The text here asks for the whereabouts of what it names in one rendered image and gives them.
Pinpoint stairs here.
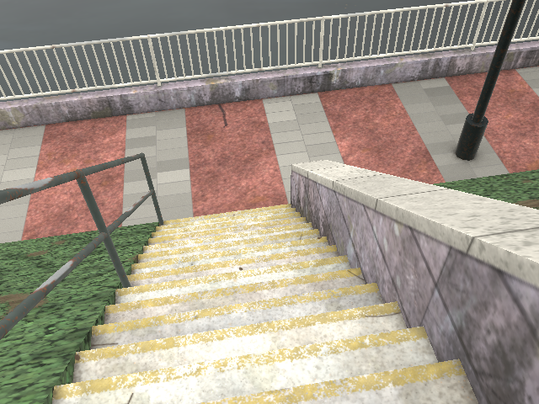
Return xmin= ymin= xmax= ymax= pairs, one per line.
xmin=52 ymin=204 xmax=478 ymax=404

